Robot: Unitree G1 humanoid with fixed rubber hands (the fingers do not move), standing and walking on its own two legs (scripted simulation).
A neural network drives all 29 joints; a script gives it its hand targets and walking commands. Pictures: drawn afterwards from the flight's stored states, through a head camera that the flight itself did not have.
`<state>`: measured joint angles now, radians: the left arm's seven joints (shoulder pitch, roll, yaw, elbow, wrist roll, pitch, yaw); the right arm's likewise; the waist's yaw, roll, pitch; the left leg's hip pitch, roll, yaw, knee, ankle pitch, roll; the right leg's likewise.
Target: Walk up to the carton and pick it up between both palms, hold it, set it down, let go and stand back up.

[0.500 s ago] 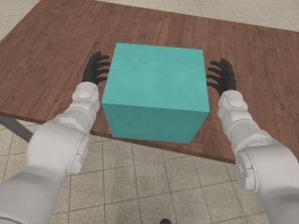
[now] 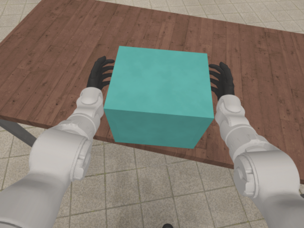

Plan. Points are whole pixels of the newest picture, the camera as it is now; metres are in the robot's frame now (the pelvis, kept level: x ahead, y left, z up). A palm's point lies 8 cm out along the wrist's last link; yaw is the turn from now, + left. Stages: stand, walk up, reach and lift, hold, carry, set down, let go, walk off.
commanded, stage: reach and lift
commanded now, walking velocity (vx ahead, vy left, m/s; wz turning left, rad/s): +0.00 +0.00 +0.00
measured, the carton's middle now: (158, 100) +0.48 -0.01 +0.00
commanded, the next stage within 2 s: none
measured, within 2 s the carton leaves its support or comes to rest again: leaves its support in 1.50 s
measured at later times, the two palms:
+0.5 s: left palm (95, 88) +0.47 +0.15 +0.06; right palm (224, 96) +0.45 -0.18 +0.06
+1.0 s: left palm (94, 92) +0.47 +0.16 +0.06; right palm (222, 101) +0.44 -0.18 +0.06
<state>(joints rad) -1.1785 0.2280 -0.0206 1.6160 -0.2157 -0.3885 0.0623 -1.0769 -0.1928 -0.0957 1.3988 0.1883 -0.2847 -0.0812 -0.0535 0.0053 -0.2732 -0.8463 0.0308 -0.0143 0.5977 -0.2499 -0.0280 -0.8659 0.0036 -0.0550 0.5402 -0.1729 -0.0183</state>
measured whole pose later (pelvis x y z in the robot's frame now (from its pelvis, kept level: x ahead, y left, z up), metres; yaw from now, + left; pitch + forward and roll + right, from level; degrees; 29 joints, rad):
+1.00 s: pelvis +0.03 +0.01 +0.03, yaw +0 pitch +18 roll -1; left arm -0.90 0.08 0.39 1.29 0.18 -0.40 0.05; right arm -0.79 -0.04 -0.60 1.09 -0.37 -0.39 -0.03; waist -0.04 0.03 -0.11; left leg -0.50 0.03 0.02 0.40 -0.22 -0.01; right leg -0.49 0.00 -0.08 0.30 -0.12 0.00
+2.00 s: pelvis +0.00 +0.01 +0.03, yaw +2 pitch +11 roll +0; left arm -0.90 0.12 0.24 1.30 0.03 -0.22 0.07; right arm -0.78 -0.05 -0.47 1.08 -0.23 -0.20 -0.06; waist -0.02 0.01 -0.16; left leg -0.37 0.02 0.04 0.36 -0.17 -0.01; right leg -0.39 -0.02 -0.09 0.31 -0.12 -0.01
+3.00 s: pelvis -0.01 +0.01 +0.03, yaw +3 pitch -4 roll -1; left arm -0.62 0.02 0.24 0.54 0.20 0.32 0.03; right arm -0.61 -0.05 -0.25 0.78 -0.03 0.03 -0.07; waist -0.03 -0.04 0.01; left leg -0.09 0.02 0.02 0.31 -0.16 0.00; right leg -0.09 -0.02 -0.09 0.25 -0.10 0.00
